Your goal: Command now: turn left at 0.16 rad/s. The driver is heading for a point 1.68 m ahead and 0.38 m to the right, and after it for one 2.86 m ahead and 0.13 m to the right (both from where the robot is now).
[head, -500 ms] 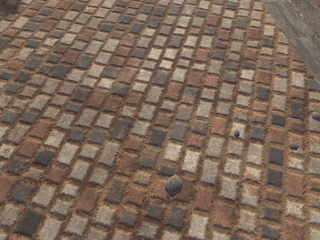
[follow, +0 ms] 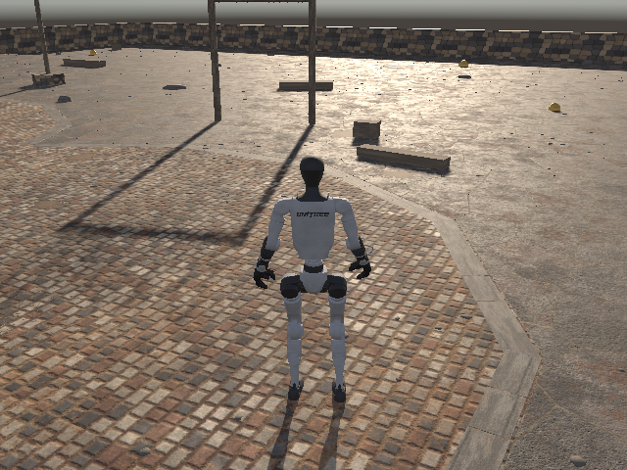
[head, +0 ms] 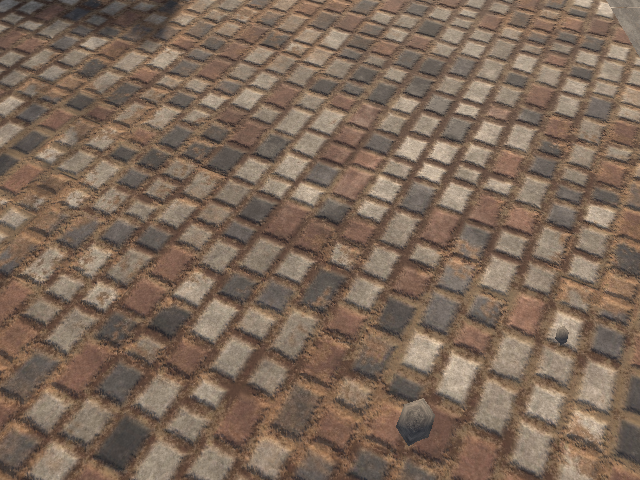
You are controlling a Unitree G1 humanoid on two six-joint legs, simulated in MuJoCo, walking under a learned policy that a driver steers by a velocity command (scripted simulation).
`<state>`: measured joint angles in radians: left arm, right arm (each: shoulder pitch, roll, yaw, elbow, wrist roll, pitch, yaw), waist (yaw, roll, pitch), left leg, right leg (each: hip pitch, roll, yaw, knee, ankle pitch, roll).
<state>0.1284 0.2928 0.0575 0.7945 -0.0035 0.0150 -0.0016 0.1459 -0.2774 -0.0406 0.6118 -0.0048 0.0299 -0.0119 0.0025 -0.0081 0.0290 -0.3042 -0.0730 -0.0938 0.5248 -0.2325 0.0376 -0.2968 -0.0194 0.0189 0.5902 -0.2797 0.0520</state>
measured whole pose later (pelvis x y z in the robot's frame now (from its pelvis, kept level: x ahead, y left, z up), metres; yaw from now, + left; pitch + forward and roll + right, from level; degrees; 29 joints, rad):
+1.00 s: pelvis +0.02 -0.04 +0.00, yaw +0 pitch -2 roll +0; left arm 0.20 0.25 0.00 1.00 0.00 -0.02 0.01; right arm 0.20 -0.24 -0.05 0.99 0.00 0.02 -0.05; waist 0.01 0.00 0.04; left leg -0.19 -0.02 -0.12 0.46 -0.24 -0.03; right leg -0.15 0.03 -0.01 0.46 -0.28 -0.03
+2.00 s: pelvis +0.14 +0.03 +0.01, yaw -1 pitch +1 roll +0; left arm 0.27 0.29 0.05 0.94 -0.04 -0.09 0.00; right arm 0.35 -0.21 -0.03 1.09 0.00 -0.11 0.02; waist -0.02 -0.05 -0.02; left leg -0.11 -0.03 0.06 0.35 -0.25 0.05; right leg -0.51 -0.05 0.02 1.09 -0.24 -0.07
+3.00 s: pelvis +0.54 -0.01 +0.01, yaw -28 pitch +2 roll -1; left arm 0.21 0.29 0.06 0.74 -0.01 -0.03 0.00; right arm 0.33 -0.25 -0.05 0.79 0.00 -0.08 -0.01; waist -0.04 -0.04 -0.03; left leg -0.21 -0.01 -0.04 0.38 -0.21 0.02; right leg -0.53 0.01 0.05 0.94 -0.30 -0.01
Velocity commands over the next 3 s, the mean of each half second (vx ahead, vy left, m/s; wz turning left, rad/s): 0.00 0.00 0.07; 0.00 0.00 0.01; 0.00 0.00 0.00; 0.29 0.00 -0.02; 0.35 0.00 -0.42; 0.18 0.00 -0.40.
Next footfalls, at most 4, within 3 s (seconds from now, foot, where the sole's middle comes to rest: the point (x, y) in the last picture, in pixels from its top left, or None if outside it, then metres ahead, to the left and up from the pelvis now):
0.02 right None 0.04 -0.14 -0.77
1.84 left None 0.14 0.11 -0.77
2.32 right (384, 476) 0.49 -0.11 -0.77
2.80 left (297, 417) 0.61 0.07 -0.77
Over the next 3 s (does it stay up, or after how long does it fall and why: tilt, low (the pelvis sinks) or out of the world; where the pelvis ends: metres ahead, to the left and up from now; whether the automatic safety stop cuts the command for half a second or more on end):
stays up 0.54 -0.01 0.01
